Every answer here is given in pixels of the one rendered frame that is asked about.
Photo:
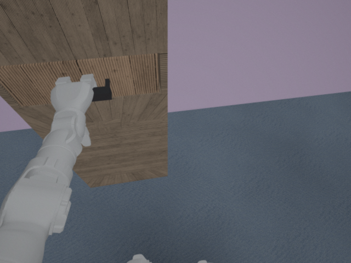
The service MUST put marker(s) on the left robot hand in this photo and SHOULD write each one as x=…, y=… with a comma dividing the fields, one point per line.
x=77, y=95

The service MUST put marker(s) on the cabinet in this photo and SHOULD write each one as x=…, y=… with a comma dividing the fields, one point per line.
x=35, y=31

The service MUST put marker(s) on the drawer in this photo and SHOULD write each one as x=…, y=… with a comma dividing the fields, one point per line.
x=31, y=84

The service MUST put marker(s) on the robot left upper arm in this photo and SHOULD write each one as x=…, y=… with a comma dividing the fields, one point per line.
x=36, y=210

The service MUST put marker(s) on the robot left forearm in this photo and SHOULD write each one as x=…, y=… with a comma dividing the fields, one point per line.
x=57, y=156

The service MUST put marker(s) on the left robot shin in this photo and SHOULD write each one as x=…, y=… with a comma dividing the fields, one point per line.
x=139, y=256

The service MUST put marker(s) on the handle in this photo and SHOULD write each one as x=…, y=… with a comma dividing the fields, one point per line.
x=104, y=126
x=102, y=93

